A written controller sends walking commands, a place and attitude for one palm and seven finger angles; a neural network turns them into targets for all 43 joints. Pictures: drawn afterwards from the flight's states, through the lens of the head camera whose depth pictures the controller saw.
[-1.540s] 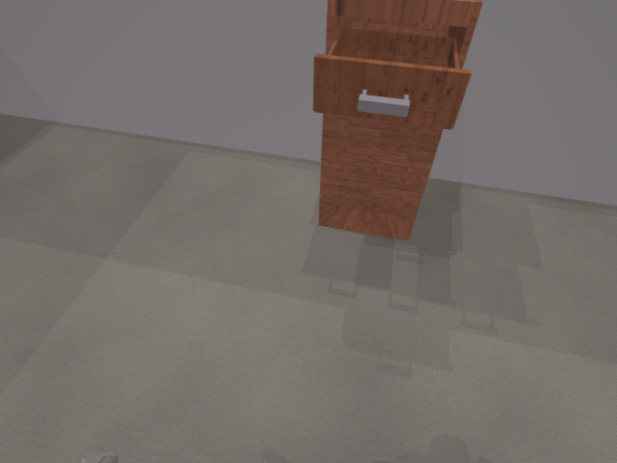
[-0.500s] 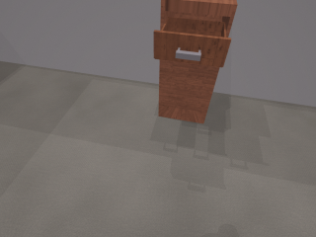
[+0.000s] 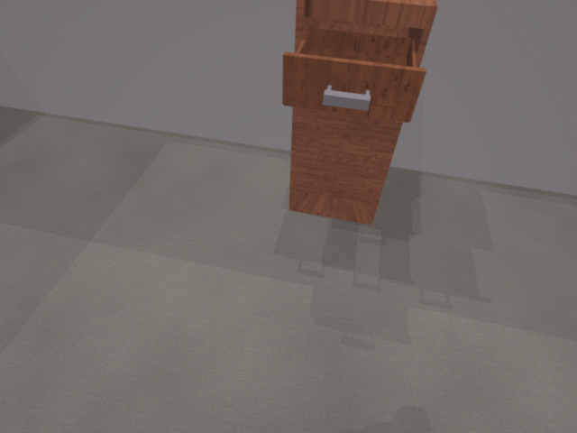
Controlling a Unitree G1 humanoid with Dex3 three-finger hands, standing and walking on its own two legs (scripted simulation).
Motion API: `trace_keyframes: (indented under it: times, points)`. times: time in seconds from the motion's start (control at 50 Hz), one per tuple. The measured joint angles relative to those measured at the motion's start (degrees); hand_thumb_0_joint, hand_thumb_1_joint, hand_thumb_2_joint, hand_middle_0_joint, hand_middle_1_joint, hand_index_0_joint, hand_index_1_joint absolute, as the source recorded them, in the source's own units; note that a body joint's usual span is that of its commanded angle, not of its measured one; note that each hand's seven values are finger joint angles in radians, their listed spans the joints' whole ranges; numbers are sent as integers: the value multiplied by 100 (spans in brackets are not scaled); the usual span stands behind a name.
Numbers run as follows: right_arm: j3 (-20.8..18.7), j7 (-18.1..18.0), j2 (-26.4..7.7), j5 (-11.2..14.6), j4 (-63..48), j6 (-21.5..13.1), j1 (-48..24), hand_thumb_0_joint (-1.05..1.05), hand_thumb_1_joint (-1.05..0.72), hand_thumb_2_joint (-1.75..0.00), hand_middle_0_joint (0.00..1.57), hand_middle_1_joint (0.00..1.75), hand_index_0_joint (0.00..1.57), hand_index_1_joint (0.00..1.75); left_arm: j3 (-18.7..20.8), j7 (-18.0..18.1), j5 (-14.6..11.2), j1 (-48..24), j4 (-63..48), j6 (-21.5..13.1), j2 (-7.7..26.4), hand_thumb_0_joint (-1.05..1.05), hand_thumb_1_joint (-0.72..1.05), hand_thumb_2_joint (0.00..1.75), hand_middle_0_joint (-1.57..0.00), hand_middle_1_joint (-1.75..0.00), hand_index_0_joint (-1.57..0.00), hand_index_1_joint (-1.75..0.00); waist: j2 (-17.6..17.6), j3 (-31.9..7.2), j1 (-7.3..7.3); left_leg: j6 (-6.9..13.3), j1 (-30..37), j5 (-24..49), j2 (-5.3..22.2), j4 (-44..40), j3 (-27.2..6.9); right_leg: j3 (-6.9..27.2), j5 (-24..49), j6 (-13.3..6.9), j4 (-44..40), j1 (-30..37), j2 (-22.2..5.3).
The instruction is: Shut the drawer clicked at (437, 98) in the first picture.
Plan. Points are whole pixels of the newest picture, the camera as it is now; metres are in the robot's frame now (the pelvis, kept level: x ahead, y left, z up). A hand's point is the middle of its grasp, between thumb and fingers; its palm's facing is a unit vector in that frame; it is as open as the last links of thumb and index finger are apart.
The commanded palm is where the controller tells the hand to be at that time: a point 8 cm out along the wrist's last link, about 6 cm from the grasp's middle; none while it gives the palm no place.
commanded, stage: walk to a spot facing it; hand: left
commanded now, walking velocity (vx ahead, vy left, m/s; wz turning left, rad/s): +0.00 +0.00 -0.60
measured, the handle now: (347, 95) +0.90 -0.09 +0.03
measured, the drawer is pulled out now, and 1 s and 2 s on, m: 0.28 0.28 0.28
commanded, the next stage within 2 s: none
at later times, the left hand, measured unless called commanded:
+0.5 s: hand out of the picture +0.05 +0.17 -0.18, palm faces -0.11 -0.96 -0.24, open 7.4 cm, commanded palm none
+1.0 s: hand (189, 357) +0.28 +0.20 -0.19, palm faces -0.41 -0.88 -0.22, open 7.4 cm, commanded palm none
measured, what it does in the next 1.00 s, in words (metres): walks ahead, turning right: left foot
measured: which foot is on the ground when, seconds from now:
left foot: down 0.00-0.40, up 0.42-0.84, down 0.86-1.00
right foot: down 0.00-0.86, up 0.88-1.00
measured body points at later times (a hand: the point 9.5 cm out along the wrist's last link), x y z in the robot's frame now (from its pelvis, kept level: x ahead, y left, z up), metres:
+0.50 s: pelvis +0.01 -0.02 -0.02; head +0.02 -0.04 +0.43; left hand +0.05 +0.22 -0.16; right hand +0.03 -0.28 -0.17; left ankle +0.00 +0.12 -0.68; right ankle -0.01 -0.10 -0.75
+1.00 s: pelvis +0.17 +0.01 -0.01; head +0.20 +0.04 +0.44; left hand +0.31 +0.25 -0.17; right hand +0.16 -0.24 -0.13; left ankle +0.24 +0.09 -0.75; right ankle +0.06 -0.06 -0.65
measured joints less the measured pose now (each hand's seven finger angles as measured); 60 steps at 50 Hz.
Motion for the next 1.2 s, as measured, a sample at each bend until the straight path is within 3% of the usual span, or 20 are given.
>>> trace_keyframes:
  times: [0.14, 0.3, 0.38, 0.4, 0.44, 0.48, 0.54, 0.62, 0.72, 0.82, 0.86, 0.9, 0.94, 1.0, 1.1, 1.2]
  points:
    - [-56, -59, 58, -6, -142, 13, -28, 0, -90, -89, 20, 30, 20, 30, 72, 23, 3, 75, -121, 102, -44, 0, 90, 90, -21, -30, -20, -30, -6, 38, 77, -1, -98, -119, 51, 198, 188, 184, -55, 8, 228, -193, 56]
    - [-178, -76, 403, -30, -670, 140, 150, 0, -90, -89, 20, 30, 20, 30, 189, -46, 51, 377, -545, 324, -289, 0, 90, 90, -21, -30, -20, -30, -92, 128, 79, -9, -459, -588, 184, 1017, 641, 564, -516, -16, 1313, -866, 199]
    - [-227, 11, 456, -63, -725, 157, 368, 0, -90, -89, 20, 30, 20, 30, 270, -179, 91, 638, -718, 331, -491, 0, 90, 90, -20, -30, -20, -30, 31, 115, 181, -70, -450, -963, 403, 1489, 907, -31, -1124, 5, 1882, -964, 34]
    - [-241, 28, 439, -66, -735, 174, 433, 0, -90, -89, 21, 30, 20, 30, 276, -194, 104, 716, -766, 273, -546, 0, 90, 90, -20, -30, -20, -30, 126, 100, 191, -57, -553, -1255, 509, 1804, 883, -127, -905, -98, 1813, -933, 88]
    - [-264, 48, 441, -59, -699, 250, 519, 1, -90, -89, 21, 30, 20, 30, 267, -139, 96, 869, -828, 93, -648, 0, 90, 90, -21, -30, -20, -30, 205, 53, 217, -54, -1090, -1821, 439, 3046, 510, -196, -887, -261, 1879, -963, 183]
    - [-281, 76, 447, -70, -666, 263, 501, 1, -90, -89, 20, 30, 20, 30, 250, -68, 70, 1071, -833, -33, -771, 0, 90, 90, -21, -30, -20, -30, 231, 49, 284, -43, -1592, -1528, 285, 4033, 225, -123, -853, -337, 1576, -796, 271]
    - [-313, 107, 480, -93, -782, 166, 387, 1, -90, -89, 20, 30, 20, 30, 213, -38, 62, 1392, -723, -115, -930, 0, 90, 90, -21, -30, -20, -30, 221, 40, 264, -113, -2126, -850, 240, 4389, 150, 86, -515, -320, 862, -463, 338]
    - [-351, 124, 573, -81, -1036, 67, 203, 1, -90, -89, 20, 30, 20, 30, 204, -39, 69, 1687, -554, -166, -1041, 0, 90, 90, -21, -30, -20, -30, 140, 21, 230, -202, -2572, -300, 301, 4063, 117, 402, -230, -302, 169, -128, 354]
    - [-372, 141, 664, -53, -1215, 37, -24, 1, -90, -89, 20, 30, 20, 30, 249, -14, 100, 1809, -458, -180, -1035, 0, 90, 90, -21, -30, -21, -30, 74, 22, 351, -220, -2640, -128, 315, 3243, 4, 782, -253, -203, -132, 165, 358]
    - [-325, 134, 756, -5, -1359, -61, -185, 1, -90, -89, 20, 30, 20, 30, 349, 12, 122, 1765, -467, -129, -868, 0, 90, 90, -21, -30, -21, -30, -65, 14, 482, -128, -2017, -295, 113, 1893, 29, 1140, -683, -20, 135, 338, 290]
    - [-251, 93, 755, -18, -1476, -206, -187, 1, -90, -89, 20, 30, 20, 30, 422, 1, 87, 1791, -499, -96, -799, 0, 90, 90, -21, -30, -21, -30, -60, -32, 468, -3, -1522, -127, 113, 1135, 42, 1235, -1095, -3, 838, 134, 381]
    - [-193, 40, 832, -47, -1525, -297, -190, 1, -90, -89, 20, 30, 20, 30, 511, -30, 58, 1595, -453, -8, -657, 0, 90, 90, -21, -30, -20, -30, -182, 40, 408, 154, -1517, -71, 126, 1484, 253, 887, -1563, -53, 2489, -489, 339]
    - [-132, 12, 930, -70, -1505, -302, -59, 0, -90, -89, 20, 30, 20, 30, 594, -66, 92, 1350, -448, 62, -489, 1, 90, 90, -21, -30, -20, -30, -305, 57, 354, 232, -1301, -312, 167, 1501, 485, 428, -1451, -56, 3856, -1139, 204]
    - [-94, -64, 1018, -68, -1330, -304, 246, 0, -90, -89, 20, 30, 20, 30, 674, -141, 119, 953, -610, 127, -306, 1, 91, 90, -20, -30, -20, -30, -369, 47, 291, 248, -879, -307, 213, 1070, 768, -93, -876, 49, 4673, -1892, -62]
    - [-153, -164, 942, -56, -963, -269, 743, 0, -91, -89, 20, 30, 20, 30, 681, -171, 112, 357, -963, 224, -253, 0, 91, 90, -20, -30, -19, -30, -257, 100, 103, 300, -358, -323, 281, 582, 1183, -385, -455, 232, 4407, -2524, -326]
    - [-232, -142, 748, -83, -725, -145, 1140, 0, -91, -89, 20, 30, 20, 30, 608, -185, 115, -216, -1166, 324, -352, 0, 91, 90, -20, -30, -19, -30, -136, 290, -139, 255, -68, -584, 367, 621, 1548, -513, -281, 259, 3243, -2438, -450]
